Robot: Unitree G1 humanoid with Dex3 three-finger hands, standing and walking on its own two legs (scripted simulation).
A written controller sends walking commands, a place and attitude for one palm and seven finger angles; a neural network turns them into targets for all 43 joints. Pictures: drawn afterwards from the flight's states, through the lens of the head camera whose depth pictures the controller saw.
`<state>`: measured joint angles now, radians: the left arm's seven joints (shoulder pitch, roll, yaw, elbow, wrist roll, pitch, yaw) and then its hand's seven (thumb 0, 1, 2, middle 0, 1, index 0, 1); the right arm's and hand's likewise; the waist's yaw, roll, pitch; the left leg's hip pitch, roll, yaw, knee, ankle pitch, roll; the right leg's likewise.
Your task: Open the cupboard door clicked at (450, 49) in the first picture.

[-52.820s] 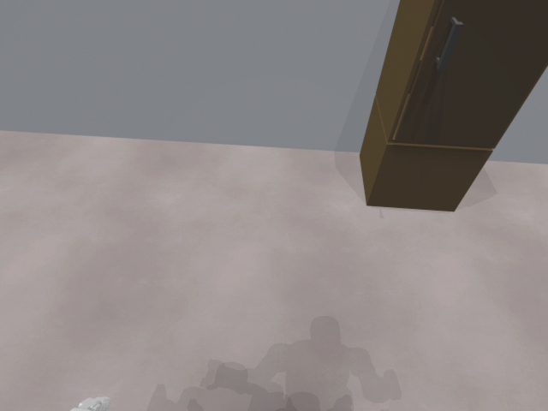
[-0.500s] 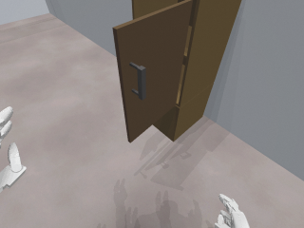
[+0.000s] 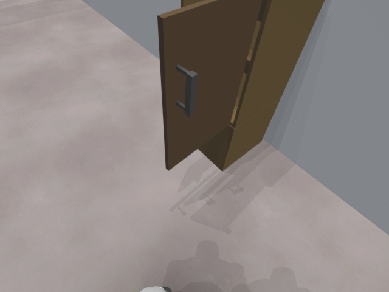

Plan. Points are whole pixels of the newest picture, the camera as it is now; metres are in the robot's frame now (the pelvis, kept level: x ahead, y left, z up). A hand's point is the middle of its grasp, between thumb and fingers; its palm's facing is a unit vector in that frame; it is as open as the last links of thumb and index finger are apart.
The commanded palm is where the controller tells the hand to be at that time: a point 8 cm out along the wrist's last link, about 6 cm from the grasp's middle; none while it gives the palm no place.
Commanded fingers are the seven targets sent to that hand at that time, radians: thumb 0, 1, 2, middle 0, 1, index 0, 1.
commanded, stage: let the arm hang, fingers relaxed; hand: left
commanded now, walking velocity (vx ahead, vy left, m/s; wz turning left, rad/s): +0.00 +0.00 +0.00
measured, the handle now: (185, 91) +0.60 +0.06 +0.05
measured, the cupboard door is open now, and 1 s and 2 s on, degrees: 94 94 94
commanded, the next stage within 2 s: look to check the result in 0.70 s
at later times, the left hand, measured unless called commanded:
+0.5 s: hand out of the picture +0.00 +0.15 -0.17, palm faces +0.03 -0.98 -0.19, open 7.4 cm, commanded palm none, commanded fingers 0.00 0.90 0.90 -0.20 -0.30 -0.20 -0.30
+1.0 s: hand out of the picture +0.00 +0.15 -0.17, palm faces +0.03 -0.98 -0.19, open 7.4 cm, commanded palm none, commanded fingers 0.00 0.90 0.90 -0.20 -0.30 -0.20 -0.30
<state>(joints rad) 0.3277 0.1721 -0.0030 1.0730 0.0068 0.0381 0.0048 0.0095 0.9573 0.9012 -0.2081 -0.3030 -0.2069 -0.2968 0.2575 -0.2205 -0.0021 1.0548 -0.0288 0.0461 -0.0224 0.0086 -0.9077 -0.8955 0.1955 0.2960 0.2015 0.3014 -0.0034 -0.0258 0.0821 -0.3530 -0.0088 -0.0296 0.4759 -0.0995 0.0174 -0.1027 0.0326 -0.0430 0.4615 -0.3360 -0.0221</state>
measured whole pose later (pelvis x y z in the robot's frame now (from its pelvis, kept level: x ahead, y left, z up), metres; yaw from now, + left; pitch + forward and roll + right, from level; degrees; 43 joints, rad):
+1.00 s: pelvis +0.03 -0.02 +0.00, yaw -1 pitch -2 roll +0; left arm 0.33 0.13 0.01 1.14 0.00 0.00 0.04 0.00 0.91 0.90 -0.20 -0.30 -0.20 -0.30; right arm 0.25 -0.14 -0.01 1.14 -0.02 0.03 -0.04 0.01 -0.92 -0.90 0.20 0.30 0.20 0.30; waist -0.01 0.02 0.08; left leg -0.27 0.00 -0.01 0.45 -0.14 0.00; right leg -0.01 0.04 -0.02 0.40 -0.35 -0.04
